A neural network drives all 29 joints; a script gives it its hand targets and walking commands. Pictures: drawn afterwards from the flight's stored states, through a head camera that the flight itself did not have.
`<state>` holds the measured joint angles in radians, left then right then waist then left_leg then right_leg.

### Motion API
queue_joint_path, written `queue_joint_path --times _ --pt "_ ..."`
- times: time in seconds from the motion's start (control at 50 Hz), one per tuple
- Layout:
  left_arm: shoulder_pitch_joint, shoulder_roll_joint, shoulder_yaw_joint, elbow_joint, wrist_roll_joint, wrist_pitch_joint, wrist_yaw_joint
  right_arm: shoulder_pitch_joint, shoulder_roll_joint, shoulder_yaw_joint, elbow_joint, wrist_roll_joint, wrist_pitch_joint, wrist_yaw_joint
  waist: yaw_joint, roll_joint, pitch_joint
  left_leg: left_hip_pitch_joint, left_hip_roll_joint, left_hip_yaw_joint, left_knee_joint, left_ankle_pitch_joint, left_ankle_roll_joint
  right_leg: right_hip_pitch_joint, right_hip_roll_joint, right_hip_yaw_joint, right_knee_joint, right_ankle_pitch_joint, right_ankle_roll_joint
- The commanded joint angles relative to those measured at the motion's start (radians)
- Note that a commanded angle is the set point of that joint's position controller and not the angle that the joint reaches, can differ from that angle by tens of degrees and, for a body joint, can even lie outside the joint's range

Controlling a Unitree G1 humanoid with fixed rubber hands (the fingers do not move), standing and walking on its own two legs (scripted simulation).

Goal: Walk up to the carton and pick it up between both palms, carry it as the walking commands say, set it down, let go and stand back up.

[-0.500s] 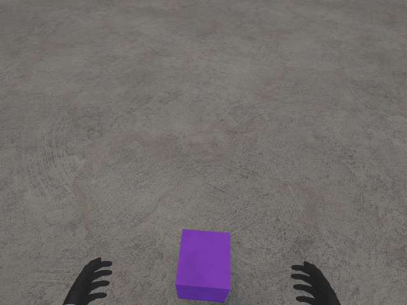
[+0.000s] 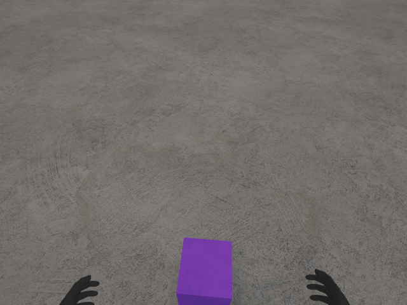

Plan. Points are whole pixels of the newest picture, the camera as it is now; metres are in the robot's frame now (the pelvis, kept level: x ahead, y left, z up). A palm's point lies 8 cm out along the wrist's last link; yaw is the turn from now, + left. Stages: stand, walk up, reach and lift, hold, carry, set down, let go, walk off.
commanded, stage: stand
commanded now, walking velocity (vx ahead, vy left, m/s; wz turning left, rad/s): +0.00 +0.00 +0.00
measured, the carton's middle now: (205, 276) +0.39 -0.01 -0.65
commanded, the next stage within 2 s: none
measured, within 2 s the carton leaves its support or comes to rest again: neither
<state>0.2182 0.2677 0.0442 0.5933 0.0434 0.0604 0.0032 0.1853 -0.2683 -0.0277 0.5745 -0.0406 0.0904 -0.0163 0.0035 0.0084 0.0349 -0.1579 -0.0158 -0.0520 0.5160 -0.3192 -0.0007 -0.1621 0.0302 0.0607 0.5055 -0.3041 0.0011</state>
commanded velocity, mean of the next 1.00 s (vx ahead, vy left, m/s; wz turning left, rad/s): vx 0.00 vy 0.00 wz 0.00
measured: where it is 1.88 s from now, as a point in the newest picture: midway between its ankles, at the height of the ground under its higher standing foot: outside the picture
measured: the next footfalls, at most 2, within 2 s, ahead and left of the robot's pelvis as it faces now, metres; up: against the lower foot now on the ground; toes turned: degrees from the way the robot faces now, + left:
none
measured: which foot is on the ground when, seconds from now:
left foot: down 0.00-1.00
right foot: down 0.00-1.00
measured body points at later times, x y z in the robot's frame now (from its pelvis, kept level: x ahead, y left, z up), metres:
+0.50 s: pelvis +0.01 +0.00 +0.00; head +0.01 +0.00 +0.45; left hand +0.13 +0.29 -0.10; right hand +0.14 -0.29 -0.10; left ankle -0.02 +0.12 -0.74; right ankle -0.02 -0.12 -0.74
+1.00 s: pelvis -0.01 +0.00 +0.01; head -0.01 +0.00 +0.46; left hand +0.09 +0.31 -0.10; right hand +0.10 -0.31 -0.10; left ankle -0.02 +0.12 -0.74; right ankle -0.02 -0.12 -0.74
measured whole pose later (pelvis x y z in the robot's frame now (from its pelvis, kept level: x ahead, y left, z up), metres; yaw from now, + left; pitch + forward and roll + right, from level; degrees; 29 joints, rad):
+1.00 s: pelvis -0.01 +0.00 +0.01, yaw +0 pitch -2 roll +0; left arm 0.17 0.36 0.01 0.93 0.02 0.00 0.02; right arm 0.16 -0.37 0.00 0.95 -0.03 -0.01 -0.02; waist 0.00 0.01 0.02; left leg -0.11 -0.01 -0.05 0.38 -0.24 0.00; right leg -0.11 0.02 0.05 0.38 -0.23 0.00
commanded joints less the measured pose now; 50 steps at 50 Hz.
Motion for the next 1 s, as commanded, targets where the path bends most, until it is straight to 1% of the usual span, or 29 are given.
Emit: queue_joint_path --times 0.0,0.06,0.12,0.34,0.5,0.98 --pt "-0.038 0.15 0.044 -0.032 0.001 -0.039 0.012 -0.057 -0.142 -0.04 -0.015 -0.003 -0.06 -0.006 0.001 0.004 -0.061 -0.021 0.055 -0.038 -0.078 0.16 -0.008 -0.04 -0.064 0.029 -0.084 0.174 0.006" --pt "-0.036 0.161 0.042 0.006 -0.001 -0.049 0.016 -0.053 -0.159 -0.038 0.029 -0.003 -0.076 -0.007 0.0 -0.006 -0.082 -0.001 0.062 -0.04 -0.069 0.242 -0.005 -0.03 -0.072 0.032 -0.077 0.242 0.005" --pt "-0.033 0.176 0.04 0.035 -0.003 -0.053 0.02 -0.048 -0.181 -0.04 0.063 -0.003 -0.084 -0.011 -0.001 -0.004 -0.09 0.012 0.07 -0.045 -0.071 0.288 -0.003 -0.021 -0.076 0.035 -0.076 0.277 0.003" --pt "-0.035 0.214 0.028 0.128 -0.009 -0.061 0.025 -0.047 -0.22 -0.032 0.163 0.002 -0.097 -0.015 -0.001 -0.005 -0.078 0.027 0.084 -0.06 -0.098 0.347 0.003 0.018 -0.094 0.046 -0.094 0.337 -0.007" --pt "-0.049 0.223 0.019 0.178 -0.013 -0.066 0.024 -0.052 -0.23 -0.024 0.214 0.006 -0.103 -0.015 0.001 -0.006 -0.067 0.034 0.089 -0.064 -0.123 0.339 0.005 0.035 -0.104 0.052 -0.116 0.332 -0.01" --pt "-0.077 0.259 -0.001 0.3 -0.022 -0.074 0.017 -0.062 -0.265 -0.006 0.33 0.016 -0.11 -0.007 0.001 -0.007 -0.029 0.031 0.105 -0.08 -0.193 0.244 0.013 0.041 -0.121 0.071 -0.181 0.24 -0.017"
